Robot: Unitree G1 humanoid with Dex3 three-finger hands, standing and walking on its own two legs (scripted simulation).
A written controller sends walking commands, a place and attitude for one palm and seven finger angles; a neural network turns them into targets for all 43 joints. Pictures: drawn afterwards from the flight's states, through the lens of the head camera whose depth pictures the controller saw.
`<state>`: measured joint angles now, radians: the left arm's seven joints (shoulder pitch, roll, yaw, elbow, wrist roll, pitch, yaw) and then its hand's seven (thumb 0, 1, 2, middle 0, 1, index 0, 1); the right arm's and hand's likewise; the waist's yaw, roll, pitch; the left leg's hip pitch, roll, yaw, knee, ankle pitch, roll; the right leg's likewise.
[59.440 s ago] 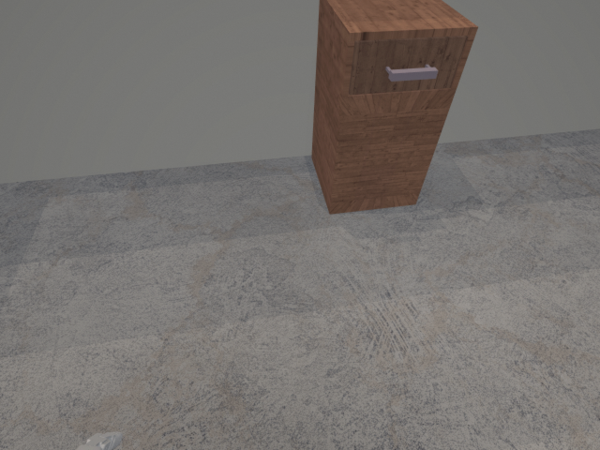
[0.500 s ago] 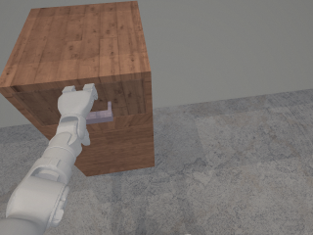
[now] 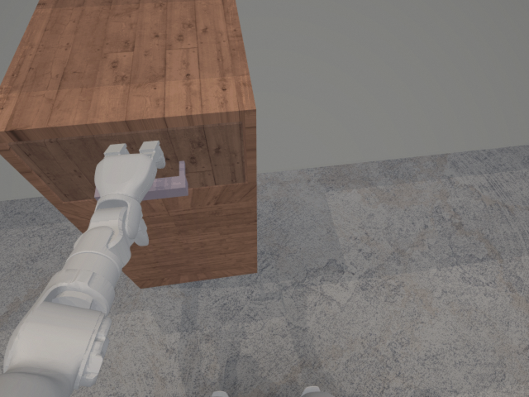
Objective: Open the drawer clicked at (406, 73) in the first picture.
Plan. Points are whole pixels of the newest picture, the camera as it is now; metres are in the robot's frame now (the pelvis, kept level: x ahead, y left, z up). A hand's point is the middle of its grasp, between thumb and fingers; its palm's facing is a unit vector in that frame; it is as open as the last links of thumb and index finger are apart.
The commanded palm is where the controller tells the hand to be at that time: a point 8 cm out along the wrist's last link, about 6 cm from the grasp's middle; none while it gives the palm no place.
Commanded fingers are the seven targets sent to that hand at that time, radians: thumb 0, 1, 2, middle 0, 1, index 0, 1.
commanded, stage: lower the fingers behind the handle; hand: left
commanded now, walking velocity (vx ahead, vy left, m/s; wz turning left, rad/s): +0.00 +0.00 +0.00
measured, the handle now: (143, 180) +0.50 +0.22 -0.04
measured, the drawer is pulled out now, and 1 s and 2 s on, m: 0.00 0.00 0.00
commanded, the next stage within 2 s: close the thumb around the handle in 1.22 s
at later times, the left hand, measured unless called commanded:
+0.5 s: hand (149, 199) +0.45 +0.21 -0.04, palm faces -0.07 -0.03 -1.00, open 13.8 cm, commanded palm +0.43 +0.21 +0.02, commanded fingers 0.00 -0.50 0.30 -0.30 -1.20 -0.30 -1.20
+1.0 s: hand (150, 209) +0.45 +0.21 -0.06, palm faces -0.05 -0.02 -1.00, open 13.8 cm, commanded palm +0.43 +0.21 +0.00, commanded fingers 0.00 -0.50 0.30 -0.30 -1.20 -0.30 -1.20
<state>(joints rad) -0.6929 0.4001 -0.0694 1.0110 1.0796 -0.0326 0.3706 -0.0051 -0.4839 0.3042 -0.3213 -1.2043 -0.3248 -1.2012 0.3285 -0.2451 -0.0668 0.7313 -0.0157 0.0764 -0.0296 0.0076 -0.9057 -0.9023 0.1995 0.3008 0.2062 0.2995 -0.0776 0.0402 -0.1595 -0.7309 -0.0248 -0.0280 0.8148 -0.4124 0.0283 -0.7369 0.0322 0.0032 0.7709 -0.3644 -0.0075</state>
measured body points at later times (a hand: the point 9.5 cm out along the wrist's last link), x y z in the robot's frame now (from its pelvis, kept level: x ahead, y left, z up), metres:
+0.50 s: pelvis -0.01 +0.00 -0.02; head +0.10 -0.01 +0.42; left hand +0.45 +0.20 +0.02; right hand +0.00 -0.27 -0.15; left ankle -0.02 +0.10 -0.70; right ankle -0.01 -0.12 -0.70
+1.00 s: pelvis -0.02 +0.00 -0.03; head +0.10 +0.00 +0.40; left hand +0.44 +0.21 +0.00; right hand +0.01 -0.27 -0.17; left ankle -0.02 +0.10 -0.70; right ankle -0.01 -0.12 -0.70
